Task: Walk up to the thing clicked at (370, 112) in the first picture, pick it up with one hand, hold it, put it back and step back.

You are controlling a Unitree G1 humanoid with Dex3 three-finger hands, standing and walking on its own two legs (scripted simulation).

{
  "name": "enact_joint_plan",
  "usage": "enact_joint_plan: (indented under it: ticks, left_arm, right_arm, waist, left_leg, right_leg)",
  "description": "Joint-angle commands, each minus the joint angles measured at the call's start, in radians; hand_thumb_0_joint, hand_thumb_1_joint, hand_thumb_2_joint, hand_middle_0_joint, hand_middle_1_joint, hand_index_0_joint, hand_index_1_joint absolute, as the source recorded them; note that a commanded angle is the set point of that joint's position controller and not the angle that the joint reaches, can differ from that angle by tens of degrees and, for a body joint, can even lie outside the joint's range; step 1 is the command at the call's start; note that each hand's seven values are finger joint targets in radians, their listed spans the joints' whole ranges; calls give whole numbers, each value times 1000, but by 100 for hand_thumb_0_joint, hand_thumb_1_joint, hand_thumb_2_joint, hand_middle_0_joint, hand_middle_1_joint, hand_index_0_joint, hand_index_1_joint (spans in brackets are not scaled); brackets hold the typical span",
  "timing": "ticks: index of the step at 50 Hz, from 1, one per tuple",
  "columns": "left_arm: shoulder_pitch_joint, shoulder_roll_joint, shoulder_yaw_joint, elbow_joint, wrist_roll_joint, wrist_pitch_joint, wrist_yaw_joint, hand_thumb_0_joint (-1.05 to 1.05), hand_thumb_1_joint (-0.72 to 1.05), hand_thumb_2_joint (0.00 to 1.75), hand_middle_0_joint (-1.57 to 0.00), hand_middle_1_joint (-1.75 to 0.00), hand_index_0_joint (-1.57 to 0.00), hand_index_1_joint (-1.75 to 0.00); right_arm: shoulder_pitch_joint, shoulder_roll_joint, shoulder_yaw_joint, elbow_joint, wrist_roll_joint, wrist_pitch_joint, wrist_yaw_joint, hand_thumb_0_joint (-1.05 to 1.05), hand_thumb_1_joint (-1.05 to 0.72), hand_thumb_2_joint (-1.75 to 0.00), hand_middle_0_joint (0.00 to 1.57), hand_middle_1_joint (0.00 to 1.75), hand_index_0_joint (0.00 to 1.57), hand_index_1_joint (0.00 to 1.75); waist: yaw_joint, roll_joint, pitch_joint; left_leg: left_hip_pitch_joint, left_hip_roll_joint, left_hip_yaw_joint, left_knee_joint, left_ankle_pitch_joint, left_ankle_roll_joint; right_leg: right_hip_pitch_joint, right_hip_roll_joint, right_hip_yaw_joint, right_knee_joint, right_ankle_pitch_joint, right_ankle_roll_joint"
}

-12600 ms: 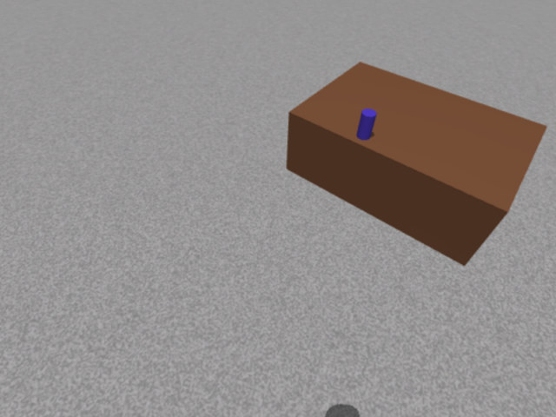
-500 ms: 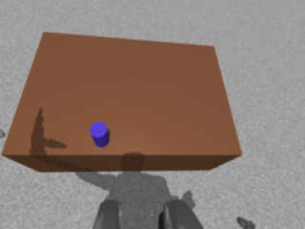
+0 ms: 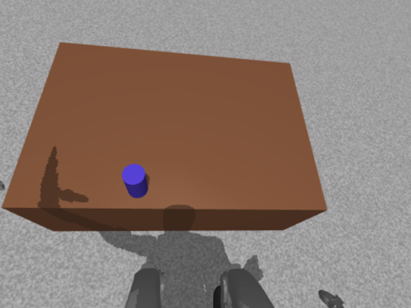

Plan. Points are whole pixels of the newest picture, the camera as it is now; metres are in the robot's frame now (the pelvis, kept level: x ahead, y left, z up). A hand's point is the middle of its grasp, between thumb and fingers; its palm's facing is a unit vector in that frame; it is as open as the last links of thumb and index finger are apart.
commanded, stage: go down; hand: left
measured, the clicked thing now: (135, 181) +0.44 +0.16 -0.26
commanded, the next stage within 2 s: approach in 1.36 s
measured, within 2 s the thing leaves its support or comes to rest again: neither
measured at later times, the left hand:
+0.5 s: hand out of the picture +0.39 +0.37 +0.04, palm faces +0.13 -0.99 -0.02, open 17.1 cm
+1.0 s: hand out of the picture +0.38 +0.37 +0.04, palm faces +0.13 -0.99 -0.01, open 17.0 cm
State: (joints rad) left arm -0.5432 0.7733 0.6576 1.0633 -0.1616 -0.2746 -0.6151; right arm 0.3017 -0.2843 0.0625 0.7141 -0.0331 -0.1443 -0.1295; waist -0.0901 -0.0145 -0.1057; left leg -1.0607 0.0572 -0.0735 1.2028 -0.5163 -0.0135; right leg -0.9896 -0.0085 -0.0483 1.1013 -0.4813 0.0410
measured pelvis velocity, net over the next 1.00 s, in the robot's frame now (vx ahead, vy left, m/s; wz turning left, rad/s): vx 0.00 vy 0.00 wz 0.00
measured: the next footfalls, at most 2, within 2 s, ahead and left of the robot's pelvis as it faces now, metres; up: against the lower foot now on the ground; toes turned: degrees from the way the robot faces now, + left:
none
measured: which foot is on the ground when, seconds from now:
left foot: down 0.00-1.00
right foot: down 0.00-1.00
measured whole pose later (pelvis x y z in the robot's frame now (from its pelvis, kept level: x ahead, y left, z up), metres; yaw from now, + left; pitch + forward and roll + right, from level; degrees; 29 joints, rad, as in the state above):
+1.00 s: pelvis +0.00 +0.00 -0.01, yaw +0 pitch +23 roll -5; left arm -0.55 0.79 0.70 1.06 -0.22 -0.31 -0.68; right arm 0.28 -0.29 0.07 0.70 -0.02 -0.16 -0.14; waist -0.09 -0.01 -0.11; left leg -1.12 0.06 -0.08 1.24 -0.52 -0.02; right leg -1.05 -0.01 -0.05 1.15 -0.49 0.04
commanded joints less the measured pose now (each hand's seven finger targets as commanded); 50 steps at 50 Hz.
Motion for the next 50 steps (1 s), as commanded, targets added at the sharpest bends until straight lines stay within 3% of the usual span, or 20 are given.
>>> enact_joint_plan:
  ticks: [1,2,4,5,10,11,14,16,18,20,27,29,33,39,40,42,43,45,48,50]
  left_arm:
    - [-256,350,56,-193,-35,-70,-12,0,-42,3,-5,-2,-4,-2]
    - [-227,287,21,-153,-42,-66,-24,0,-44,3,-6,-3,-5,-3]
    - [-286,373,70,-240,-45,-82,-18,0,-44,3,-5,-3,-4,-3]
    - [-297,351,54,-213,-45,-85,-21,0,-44,3,-5,-3,-4,-3]
    - [-347,414,93,-258,-41,-100,-15,0,-43,4,-5,-3,-4,-3]
    - [-313,380,69,-211,-37,-93,-17,0,-43,3,-5,-3,-5,-3]
    - [-306,420,100,-218,-30,-83,-15,0,-42,4,-5,-3,-4,-3]
    - [-280,362,68,-169,-39,-72,-22,0,-41,4,-5,-4,-5,-4]
    - [-281,373,79,-194,-45,-70,-26,0,-42,4,-5,-4,-4,-4]
    - [-248,332,52,-159,-49,-64,-33,0,-42,4,-5,-4,-4,-4]
    - [-296,398,108,-229,-70,-108,-38,0,-43,3,-5,-4,-4,-4]
    - [-305,373,92,-239,-73,-116,-45,0,-42,4,-5,-4,-4,-4]
    - [-350,410,98,-281,-70,-121,-51,0,-41,3,-5,-4,-4,-3]
    - [-290,405,114,-204,-70,-93,-45,0,-40,3,-5,-4,-5,-3]
    - [-272,365,86,-176,-72,-88,-53,0,-39,2,-5,-4,-5,-3]
    - [-243,387,106,-176,-73,-83,-54,0,-40,3,-5,-4,-5,-3]
    - [-218,335,73,-129,-76,-77,-60,0,-41,3,-5,-4,-5,-4]
    - [-229,376,101,-162,-79,-84,-61,0,-42,2,-5,-4,-5,-3]
    - [-243,353,93,-191,-94,-102,-68,0,-40,3,-5,-4,-4,-3]
    - [-278,404,127,-237,-100,-120,-70,0,-41,2,-5,-4,-5,-3]
  right_arm:
    - [105,-207,-74,-65,6,-36,-23,0,-91,-90,20,30,20,30]
    - [116,-200,-71,-54,5,-37,-22,0,-91,-90,20,30,20,30]
    - [110,-216,-75,-60,4,-39,-21,0,-91,-90,20,30,20,30]
    - [115,-211,-72,-49,2,-39,-21,0,-91,-90,20,30,20,30]
    - [114,-209,-68,-51,-2,-36,-24,0,-91,-90,20,30,20,30]
    - [121,-209,-68,-42,-2,-35,-23,0,-92,-90,20,30,20,30]
    - [104,-214,-64,-69,-5,-33,-26,0,-91,-90,20,30,20,30]
    - [118,-203,-61,-48,0,-32,-25,0,-91,-90,20,30,20,30]
    - [112,-205,-62,-63,0,-33,-25,0,-92,-90,20,30,20,30]
    - [110,-200,-60,-63,5,-34,-23,0,-91,-90,20,30,20,30]
    - [112,-210,-63,-61,5,-38,-21,0,-91,-90,20,30,20,30]
    - [118,-207,-63,-43,3,-37,-23,0,-91,-90,20,30,20,30]
    - [115,-215,-66,-38,2,-36,-27,0,-92,-90,20,30,20,30]
    - [96,-204,-56,-60,6,-35,-33,0,-92,-90,20,30,20,30]
    - [98,-199,-54,-51,7,-35,-34,0,-92,-90,20,30,20,30]
    - [86,-205,-54,-73,10,-39,-33,0,-92,-90,20,30,20,30]
    - [102,-195,-50,-55,10,-38,-30,0,-92,-90,20,30,20,30]
    - [81,-201,-52,-79,11,-43,-31,0,-92,-90,20,30,20,30]
    - [93,-201,-58,-66,14,-48,-27,0,-92,-90,20,30,20,30]
    - [89,-208,-59,-74,13,-51,-30,0,-92,-90,20,30,20,30]
  waist:
    - [16,211,-386]
    - [11,184,-380]
    - [20,224,-433]
    - [10,231,-424]
    - [26,244,-462]
    - [20,251,-453]
    - [30,245,-454]
    - [21,229,-413]
    - [22,217,-429]
    - [17,197,-396]
    - [27,198,-444]
    - [17,211,-471]
    - [24,290,-502]
    - [22,193,-430]
    - [15,200,-410]
    - [28,180,-407]
    - [20,172,-383]
    - [26,172,-388]
    - [22,176,-387]
    - [19,195,-442]
  left_leg:
    - [382,-21,1,-165,339,10]
    - [371,-20,-2,-160,338,11]
    - [413,-19,-6,-154,385,7]
    - [419,-18,-10,-151,383,3]
    - [398,-25,-4,-152,341,7]
    - [417,-24,-7,-159,342,4]
    - [406,-25,-7,-159,336,5]
    - [385,-25,-5,-161,311,6]
    - [379,-25,-3,-151,332,9]
    - [340,-26,-1,-152,316,9]
    - [364,-27,-3,-126,357,12]
    - [388,-29,-1,-121,375,12]
    - [450,-25,-12,-132,375,-2]
    - [320,-34,8,-135,283,19]
    - [318,-32,6,-138,277,15]
    - [300,-33,9,-133,307,18]
    - [286,-32,8,-126,310,18]
    - [274,-32,11,-125,294,20]
    - [276,-31,5,-136,261,15]
    - [319,-30,2,-127,291,15]
  right_leg:
    - [72,29,-11,-111,209,-68]
    - [68,31,-16,-111,211,-67]
    - [68,27,-17,-100,227,-68]
    - [43,29,-19,-93,218,-69]
    - [71,26,-10,-88,206,-69]
    - [55,28,-14,-87,197,-71]
    - [68,29,-17,-94,196,-70]
    - [58,33,-16,-95,187,-70]
    - [70,30,-14,-100,201,-68]
    - [73,32,-16,-97,199,-68]
    - [66,28,-11,-79,221,-66]
    - [66,27,-9,-78,238,-66]
    - [16,29,-13,-64,203,-71]
    - [105,27,2,-100,193,-63]
    - [86,29,-2,-93,186,-64]
    - [109,26,2,-95,209,-62]
    - [91,29,-2,-92,210,-63]
    - [99,29,0,-93,204,-62]
    - [72,30,-6,-82,173,-67]
    - [82,28,-6,-77,189,-66]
